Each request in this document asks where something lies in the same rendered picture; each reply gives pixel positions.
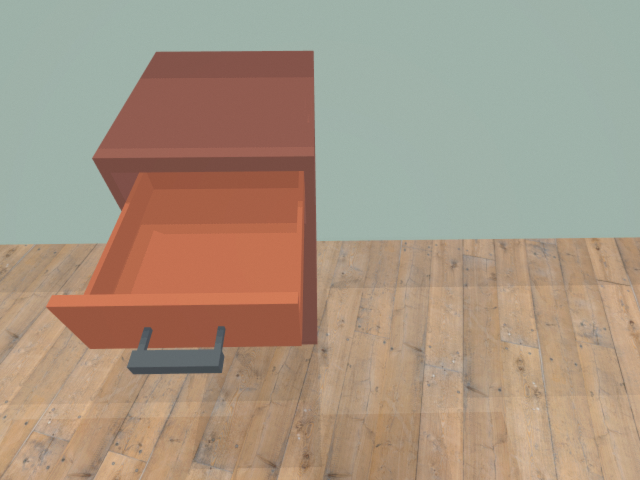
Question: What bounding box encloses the handle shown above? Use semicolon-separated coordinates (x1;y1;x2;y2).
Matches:
127;326;226;374

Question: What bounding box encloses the drawer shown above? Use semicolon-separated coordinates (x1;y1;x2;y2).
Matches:
46;171;305;349

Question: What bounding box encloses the cabinet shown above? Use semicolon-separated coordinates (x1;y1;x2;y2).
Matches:
92;51;317;345

